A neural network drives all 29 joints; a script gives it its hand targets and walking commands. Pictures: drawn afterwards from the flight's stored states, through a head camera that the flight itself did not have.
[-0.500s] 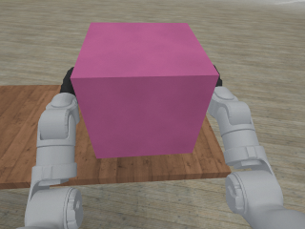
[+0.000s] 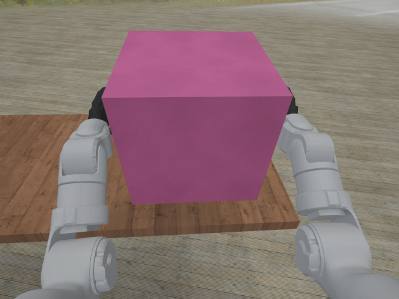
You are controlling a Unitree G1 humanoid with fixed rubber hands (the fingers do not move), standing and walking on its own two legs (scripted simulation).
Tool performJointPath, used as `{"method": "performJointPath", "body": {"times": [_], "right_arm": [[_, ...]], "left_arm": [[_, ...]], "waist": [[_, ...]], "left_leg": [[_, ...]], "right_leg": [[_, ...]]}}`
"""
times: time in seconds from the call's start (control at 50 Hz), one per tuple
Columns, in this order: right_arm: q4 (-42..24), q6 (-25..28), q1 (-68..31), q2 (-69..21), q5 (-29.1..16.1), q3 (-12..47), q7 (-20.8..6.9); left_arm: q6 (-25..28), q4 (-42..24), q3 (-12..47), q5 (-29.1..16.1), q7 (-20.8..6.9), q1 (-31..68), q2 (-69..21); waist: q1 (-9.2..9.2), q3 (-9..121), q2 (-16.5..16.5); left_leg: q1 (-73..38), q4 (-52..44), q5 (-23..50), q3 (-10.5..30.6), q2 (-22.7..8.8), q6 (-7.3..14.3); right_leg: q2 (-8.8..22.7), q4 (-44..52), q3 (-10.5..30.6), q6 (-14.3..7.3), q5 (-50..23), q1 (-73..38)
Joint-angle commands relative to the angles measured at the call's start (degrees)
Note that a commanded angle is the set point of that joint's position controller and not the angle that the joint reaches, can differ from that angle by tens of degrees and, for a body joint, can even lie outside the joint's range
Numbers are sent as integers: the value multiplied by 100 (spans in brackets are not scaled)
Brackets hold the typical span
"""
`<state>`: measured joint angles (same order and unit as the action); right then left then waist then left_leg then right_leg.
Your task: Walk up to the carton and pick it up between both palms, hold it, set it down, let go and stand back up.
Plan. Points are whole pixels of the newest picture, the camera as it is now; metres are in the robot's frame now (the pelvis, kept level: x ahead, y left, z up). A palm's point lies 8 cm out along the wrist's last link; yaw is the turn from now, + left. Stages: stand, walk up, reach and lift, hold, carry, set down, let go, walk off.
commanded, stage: hold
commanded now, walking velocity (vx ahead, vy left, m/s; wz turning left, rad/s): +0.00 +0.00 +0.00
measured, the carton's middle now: (193, 116) +0.42 +0.01 +0.21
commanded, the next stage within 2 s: none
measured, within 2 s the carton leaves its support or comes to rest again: neither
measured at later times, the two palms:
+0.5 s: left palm (97, 124) +0.38 +0.19 +0.22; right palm (274, 116) +0.41 -0.16 +0.22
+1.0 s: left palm (98, 124) +0.36 +0.18 +0.23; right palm (286, 120) +0.37 -0.17 +0.23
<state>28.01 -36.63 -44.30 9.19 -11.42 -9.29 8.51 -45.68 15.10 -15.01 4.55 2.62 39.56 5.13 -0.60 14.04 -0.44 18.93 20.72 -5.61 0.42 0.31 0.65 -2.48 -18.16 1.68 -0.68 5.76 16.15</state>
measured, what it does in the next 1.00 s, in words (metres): stands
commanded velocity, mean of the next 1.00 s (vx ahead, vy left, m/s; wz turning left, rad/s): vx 0.00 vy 0.00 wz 0.00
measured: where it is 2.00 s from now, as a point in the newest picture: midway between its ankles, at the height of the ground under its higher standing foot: outside the picture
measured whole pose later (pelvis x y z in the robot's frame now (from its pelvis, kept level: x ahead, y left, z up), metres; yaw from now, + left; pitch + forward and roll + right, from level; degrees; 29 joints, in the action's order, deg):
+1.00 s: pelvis +0.00 +0.00 +0.00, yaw +0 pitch +3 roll -1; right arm 28.4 -35.6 -44.4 9.2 -11.4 -9.6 8.3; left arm -45.4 15.1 -15.7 5.1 2.5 40.2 4.7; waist -0.6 13.7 -0.4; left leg 18.7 20.9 -5.5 0.4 0.3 0.7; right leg -2.5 -18.2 1.7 -0.7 5.6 15.9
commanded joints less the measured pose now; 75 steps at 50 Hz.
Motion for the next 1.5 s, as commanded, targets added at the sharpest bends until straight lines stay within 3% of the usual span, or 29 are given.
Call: {"method": "performJointPath", "body": {"times": [0.0,0.02,0.04,0.06,0.1,0.12,0.16,0.18,0.24,0.26,0.32,0.36,0.42,0.44,0.52,0.66,0.78,0.86,0.92,0.94,1.0,1.06,1.12,1.2,1.22,1.24,1.36,1.42,1.48], "right_arm": [[-1030,647,-5472,-3585,-780,2209,-1096],[-890,672,-5408,-3488,-734,2161,-1069],[-888,677,-5587,-3526,-731,2135,-1061],[-735,667,-5454,-3505,-735,2085,-1038],[-585,681,-5473,-3501,-719,2042,-1035],[-862,728,-5514,-3549,-810,2166,-1024],[-610,688,-5323,-3493,-798,2105,-1000],[-747,705,-5427,-3536,-835,2166,-983],[-1248,714,-5250,-3633,-1128,2501,-898],[-1500,708,-5212,-3616,-1213,2615,-847],[-2332,629,-4853,-3450,-1482,2848,-693],[-2877,583,-4845,-3379,-1588,2888,-580],[-2883,409,-4342,-3252,-1557,2789,-467],[-2873,367,-4280,-3181,-1483,2707,-439],[-3107,278,-4220,-3079,-1489,2626,-446],[-3029,355,-4732,-3190,-1273,2477,-581],[-1892,446,-5080,-3304,-804,2099,-814],[-1461,590,-5279,-3540,-763,2222,-983],[-714,574,-5011,-3452,-690,2047,-1090],[-510,566,-5256,-3317,-594,1892,-1137],[-284,654,-5418,-3355,-510,1821,-1160],[-363,810,-5679,-3422,-530,1818,-1133],[-632,897,-5817,-3659,-722,2041,-1096],[-1517,942,-5662,-3763,-1152,2571,-958],[-1448,874,-5336,-3677,-1228,2673,-886],[-1954,882,-5328,-3593,-1293,2715,-812],[-2730,602,-4726,-3194,-1415,2696,-494],[-2985,475,-4279,-3159,-1562,2780,-418],[-3246,387,-4213,-3143,-1616,2764,-420]], "left_arm": [[620,-1027,2536,-952,-965,5401,-3261],[621,-950,2574,-937,-963,5446,-3285],[601,-627,2348,-847,-983,5282,-3232],[622,-788,2471,-892,-996,5427,-3233],[648,-759,2469,-861,-1008,5515,-3230],[642,-858,2547,-896,-985,5397,-3311],[657,-970,2616,-928,-967,5503,-3294],[643,-800,2486,-863,-968,5345,-3238],[659,-1516,2944,-1068,-906,5237,-3445],[632,-1665,2980,-1095,-899,5093,-3453],[543,-2316,3294,-1279,-881,4673,-3466],[446,-2570,3376,-1355,-908,4532,-3474],[320,-2841,3189,-1260,-1022,4338,-3274],[287,-2668,3143,-1275,-1061,4159,-3190],[191,-3056,3213,-1172,-1123,4264,-3185],[242,-2553,3291,-1241,-1089,4495,-3390],[418,-1689,2991,-1150,-1099,5183,-3420],[576,-1637,2852,-1096,-1014,5571,-3354],[572,-1220,2628,-891,-978,5425,-3282],[533,-691,2367,-744,-993,5369,-3179],[553,-248,2137,-615,-1038,5350,-3092],[674,-410,2437,-785,-1015,5678,-3304],[792,-779,2573,-981,-923,5851,-3410],[815,-1621,3045,-1243,-801,5548,-3596],[762,-1707,3093,-1235,-793,5330,-3564],[712,-1811,3213,-1304,-804,5071,-3654],[316,-1877,3031,-1115,-1054,3894,-3411],[273,-2635,2997,-1080,-1128,3956,-3234],[265,-3390,3340,-1270,-1059,4315,-3276]], "waist": [[-311,1988,171],[-434,2006,18],[-307,1795,242],[-419,1813,135],[-452,1728,50],[-395,1997,38],[-506,1863,-118],[-397,1865,-21],[-466,2504,-271],[-449,2731,-154],[-651,3175,-248],[-773,3283,-173],[-853,2918,-220],[-860,2709,-50],[-858,2832,-331],[-801,2541,-259],[-721,1956,-123],[-460,2148,-120],[-461,1713,-220],[-365,1344,-36],[-305,1294,150],[-473,1738,-114],[-415,2027,46],[-410,3017,-250],[-471,2964,-206],[-558,3088,-162],[-773,2573,119],[-814,2760,-22],[-877,2998,-452]], "left_leg": [[-1480,-463,-593,94,46,-9],[-1496,-476,-663,97,67,-58],[-1404,-503,-684,79,65,11],[-1474,-492,-621,82,60,-22],[-1448,-517,-771,97,68,-51],[-1568,-449,-524,114,54,-58],[-1573,-480,-493,120,49,-115],[-1519,-487,-447,141,50,-80],[-1999,-250,396,190,62,-210],[-2165,-169,758,170,78,-232],[-2373,70,1594,250,136,-348],[-2388,181,1843,272,181,-376],[-2200,100,1660,262,234,-373],[-2098,57,1456,246,234,-334],[-2152,35,1369,241,229,-407],[-2040,-55,965,227,131,-346],[-1566,-438,-450,161,67,-204],[-1478,-433,-587,121,55,-105],[-1418,-554,-839,121,17,-106],[-1248,-640,-1199,125,-4,-29],[-1205,-664,-1320,91,1,46],[-1322,-619,-1189,110,-6,-46],[-1539,-503,-806,105,17,-67],[-2162,-164,536,170,55,-192],[-2331,-130,858,181,60,-257],[-2417,-39,1096,209,61,-253],[-2079,1,1343,199,210,-260],[-2178,82,1680,217,239,-331],[-2303,169,1914,267,235,-477]], "right_leg": [[92,324,41,79,457,-1216],[95,325,20,78,544,-1206],[93,379,15,87,571,-1167],[124,376,25,114,555,-1208],[102,386,22,98,695,-1096],[82,305,8,97,297,-1263],[93,323,20,77,202,-1225],[88,310,17,88,133,-1307],[-15,163,-11,93,-849,-1530],[-61,133,-13,115,-1213,-1730],[-78,-34,18,195,-2480,-2196],[-66,-99,15,274,-3022,-2343],[-37,-100,64,295,-3143,-2468],[-35,-73,46,317,-3030,-2408],[-44,-105,-6,278,-2757,-2413],[-70,45,-35,183,-1836,-1879],[38,301,-33,94,-60,-1289],[62,239,18,78,425,-1277],[78,268,-5,37,631,-1119],[76,357,-20,34,1108,-912],[120,391,-20,38,1343,-949],[93,361,-30,23,1078,-1012],[83,337,-30,75,622,-1068],[-24,147,-14,113,-941,-1462],[-66,131,-31,126,-1270,-1612],[-63,118,-11,157,-1602,-1708],[-35,19,30,304,-2811,-2399],[-38,-95,35,341,-3328,-2622],[-86,-144,-9,284,-3167,-2459]]}}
